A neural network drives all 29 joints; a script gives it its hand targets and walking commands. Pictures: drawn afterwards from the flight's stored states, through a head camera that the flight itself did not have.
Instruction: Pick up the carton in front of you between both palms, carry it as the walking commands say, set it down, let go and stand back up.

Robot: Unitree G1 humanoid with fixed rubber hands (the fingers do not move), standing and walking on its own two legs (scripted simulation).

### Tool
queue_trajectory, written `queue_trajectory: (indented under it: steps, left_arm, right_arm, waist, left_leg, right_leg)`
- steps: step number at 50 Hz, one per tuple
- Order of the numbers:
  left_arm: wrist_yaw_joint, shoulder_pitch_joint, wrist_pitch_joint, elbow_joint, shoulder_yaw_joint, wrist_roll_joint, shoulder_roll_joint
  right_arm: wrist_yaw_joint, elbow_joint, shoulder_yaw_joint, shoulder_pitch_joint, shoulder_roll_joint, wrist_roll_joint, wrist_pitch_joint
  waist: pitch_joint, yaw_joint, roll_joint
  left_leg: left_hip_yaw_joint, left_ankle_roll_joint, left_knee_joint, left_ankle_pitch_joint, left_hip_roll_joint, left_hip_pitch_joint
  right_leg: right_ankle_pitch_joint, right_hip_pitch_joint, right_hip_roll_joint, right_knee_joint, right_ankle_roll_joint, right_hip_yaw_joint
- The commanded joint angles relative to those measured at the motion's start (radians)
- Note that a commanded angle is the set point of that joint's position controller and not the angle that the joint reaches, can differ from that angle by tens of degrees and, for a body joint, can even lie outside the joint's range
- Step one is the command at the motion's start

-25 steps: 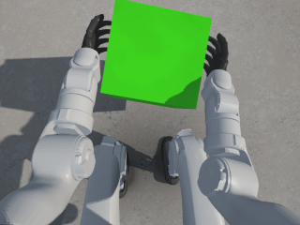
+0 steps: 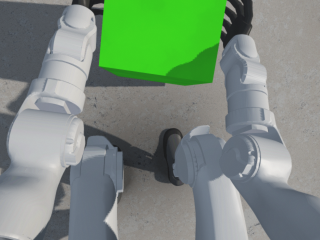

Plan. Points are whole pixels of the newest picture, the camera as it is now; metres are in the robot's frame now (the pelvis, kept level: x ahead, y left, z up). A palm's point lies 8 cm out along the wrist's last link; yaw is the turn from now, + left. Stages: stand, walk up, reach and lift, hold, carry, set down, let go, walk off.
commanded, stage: set down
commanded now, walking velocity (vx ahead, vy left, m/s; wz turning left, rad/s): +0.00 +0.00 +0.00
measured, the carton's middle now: (159, 36) +0.53 -0.04 -0.23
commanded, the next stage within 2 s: none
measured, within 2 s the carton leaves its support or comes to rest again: rests again in 0.78 s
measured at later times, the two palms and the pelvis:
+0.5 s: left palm (86, 17) +0.54 +0.12 -0.18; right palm (231, 42) +0.50 -0.18 -0.15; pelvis -0.01 -0.01 -0.02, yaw +1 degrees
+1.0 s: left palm (90, 17) +0.55 +0.11 -0.19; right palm (233, 45) +0.50 -0.20 -0.17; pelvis -0.01 -0.01 -0.02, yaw +0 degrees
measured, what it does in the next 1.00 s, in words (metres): stands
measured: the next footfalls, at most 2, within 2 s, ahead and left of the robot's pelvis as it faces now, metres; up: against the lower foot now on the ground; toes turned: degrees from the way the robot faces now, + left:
none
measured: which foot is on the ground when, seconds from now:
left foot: down 0.00-1.00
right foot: down 0.00-1.00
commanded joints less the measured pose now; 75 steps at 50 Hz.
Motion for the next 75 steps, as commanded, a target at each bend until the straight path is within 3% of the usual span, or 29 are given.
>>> queue_trajectory:
  steps: [1,5,9,18,25,46,48,50,53,54,59,64,68,72,75]
  left_arm:
    - [-0.212,-0.485,-0.065,-0.196,-0.27,-0.095,-0.927]
    - [-0.205,-0.492,-0.071,-0.177,-0.262,-0.096,-0.914]
    - [-0.202,-0.517,-0.087,-0.136,-0.232,-0.092,-0.875]
    - [-0.218,-0.509,-0.091,-0.007,-0.115,-0.03,-0.762]
    - [-0.23,-0.502,-0.1,0.007,-0.12,-0.026,-0.728]
    - [-0.224,-0.389,-0.08,0.085,-0.025,0.077,-0.513]
    - [-0.211,-0.383,-0.087,0.078,-0.013,0.081,-0.443]
    - [-0.172,-0.355,-0.103,0.073,0.016,0.084,-0.258]
    - [-0.058,-0.3,-0.143,0.076,0.038,0.043,0.207]
    - [-0.035,-0.327,-0.151,0.069,0.011,0.004,0.255]
    - [-0.042,-0.457,-0.185,0.021,-0.149,-0.189,0.227]
    - [-0.069,-0.444,-0.187,0.025,-0.218,-0.29,0.245]
    - [-0.069,-0.392,-0.161,0.033,-0.181,-0.266,0.298]
    - [-0.055,-0.363,-0.128,-0.048,-0.123,-0.229,0.328]
    - [-0.052,-0.34,-0.097,-0.065,-0.067,-0.195,0.339]
  right_arm:
    - [0.275,0.001,0.429,-0.456,0.869,0.111,0.007]
    - [0.271,-0.017,0.427,-0.479,0.838,0.111,-0.002]
    - [0.259,0.003,0.41,-0.495,0.817,0.1,-0.015]
    - [0.247,0.064,0.342,-0.529,0.771,0.065,-0.022]
    - [0.241,0.132,0.292,-0.484,0.728,0.044,-0.037]
    - [0.248,0.223,0.17,-0.413,0.517,-0.015,-0.051]
    - [0.231,0.227,0.146,-0.387,0.459,-0.014,-0.06]
    - [0.188,0.233,0.103,-0.323,0.29,-0.008,-0.084]
    - [0.065,0.238,0.067,-0.184,-0.161,0.05,-0.151]
    - [0.034,0.241,0.088,-0.183,-0.212,0.088,-0.171]
    - [-0.004,0.241,0.202,-0.242,-0.264,0.21,-0.222]
    - [-0.017,0.193,0.262,-0.217,-0.283,0.257,-0.23]
    - [-0.046,0.089,0.271,-0.182,-0.299,0.269,-0.207]
    - [-0.082,-0.07,0.286,-0.133,-0.288,0.275,-0.166]
    - [-0.095,-0.129,0.29,-0.108,-0.254,0.259,-0.12]
  waist:
    - [-1.144,0.027,0.29]
    - [-1.105,0.008,0.278]
    - [-1.033,0.005,0.242]
    - [-0.882,0.05,0.172]
    - [-0.805,0.046,0.184]
    - [-0.617,0.081,0.13]
    - [-0.629,0.079,0.131]
    - [-0.651,0.079,0.14]
    - [-0.691,0.069,0.155]
    - [-0.716,0.062,0.165]
    - [-0.808,-0.02,0.239]
    - [-0.937,-0.066,0.238]
    - [-1.079,-0.056,0.229]
    - [-1.267,-0.035,0.206]
    - [-1.23,-0.015,0.178]
  left_leg:
    - [-0.056,-0.041,-0.211,0.599,-0.042,0.781]
    - [-0.064,-0.04,-0.201,0.575,-0.043,0.752]
    - [-0.049,-0.034,-0.202,0.456,-0.052,0.622]
    - [-0.029,-0.006,-0.196,0.274,-0.045,0.446]
    - [-0.038,-0.004,-0.183,0.29,-0.035,0.413]
    - [-0.075,0.004,-0.178,0.253,0.0,0.399]
    - [-0.072,-0.003,-0.17,0.261,0.007,0.421]
    - [-0.072,-0.015,-0.166,0.272,0.019,0.454]
    - [-0.086,-0.034,-0.173,0.288,0.047,0.521]
    - [-0.094,-0.039,-0.169,0.294,0.054,0.537]
    - [-0.124,-0.048,-0.142,0.379,0.079,0.586]
    - [-0.1,-0.052,-0.127,0.39,0.077,0.613]
    - [-0.063,-0.049,-0.145,0.34,0.066,0.653]
    - [-0.019,-0.041,-0.203,0.291,0.046,0.71]
    - [0.001,-0.027,-0.265,0.227,0.036,0.681]
  right_leg:
    - [0.385,0.434,0.087,-0.039,-0.013,-0.085]
    - [0.37,0.405,0.085,-0.031,-0.013,-0.086]
    - [0.353,0.462,0.085,-0.024,-0.018,-0.081]
    - [0.265,0.472,0.089,-0.017,-0.015,-0.067]
    - [0.284,0.461,0.095,-0.002,-0.022,-0.055]
    - [0.21,0.364,0.08,0.019,-0.014,-0.059]
    - [0.221,0.386,0.074,0.022,-0.005,-0.063]
    - [0.237,0.424,0.063,0.026,0.006,-0.071]
    - [0.26,0.476,0.04,0.02,0.018,-0.085]
    - [0.268,0.484,0.034,0.016,0.016,-0.079]
    - [0.35,0.465,0.006,0.019,-0.011,-0.066]
    - [0.396,0.575,-0.006,0.002,-0.021,-0.064]
    - [0.393,0.687,0.003,-0.034,-0.017,-0.074]
    - [0.386,0.854,0.024,-0.1,-0.018,-0.083]
    - [0.331,0.859,0.033,-0.166,-0.016,-0.079]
